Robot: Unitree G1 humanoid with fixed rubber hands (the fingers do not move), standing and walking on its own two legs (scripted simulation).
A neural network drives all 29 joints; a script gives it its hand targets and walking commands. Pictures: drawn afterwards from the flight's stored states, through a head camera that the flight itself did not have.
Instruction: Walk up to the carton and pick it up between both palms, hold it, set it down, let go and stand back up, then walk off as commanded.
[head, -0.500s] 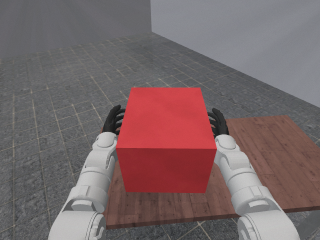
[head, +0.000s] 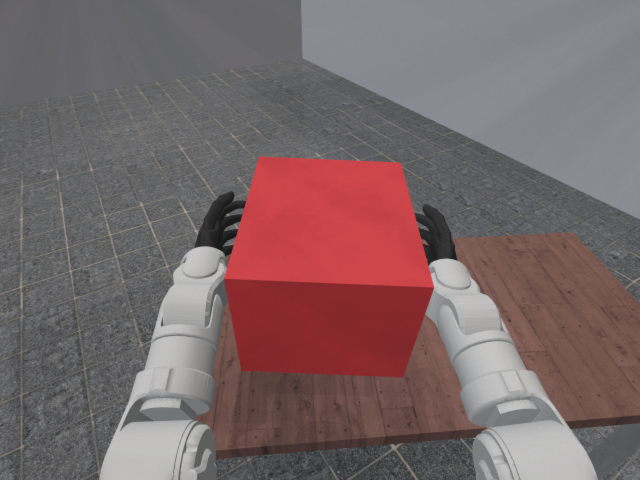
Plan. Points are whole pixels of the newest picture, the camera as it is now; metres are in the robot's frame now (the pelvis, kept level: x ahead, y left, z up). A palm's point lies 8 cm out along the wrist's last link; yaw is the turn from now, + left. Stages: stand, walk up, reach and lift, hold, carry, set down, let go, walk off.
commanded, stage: reach and lift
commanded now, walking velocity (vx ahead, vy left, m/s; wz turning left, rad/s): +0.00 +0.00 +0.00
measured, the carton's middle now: (326, 259) +0.38 -0.01 +0.13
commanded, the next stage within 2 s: hold in 0.90 s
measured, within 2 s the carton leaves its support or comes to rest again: neither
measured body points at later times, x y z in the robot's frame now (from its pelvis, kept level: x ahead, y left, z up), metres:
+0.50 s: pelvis +0.00 +0.00 +0.00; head -0.05 +0.01 +0.45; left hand +0.38 +0.15 +0.17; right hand +0.37 -0.15 +0.15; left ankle +0.00 +0.14 -0.75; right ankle +0.02 -0.13 -0.75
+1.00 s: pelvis -0.01 +0.00 +0.00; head -0.06 +0.00 +0.45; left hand +0.37 +0.15 +0.19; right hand +0.36 -0.15 +0.16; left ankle +0.00 +0.14 -0.75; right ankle +0.02 -0.13 -0.75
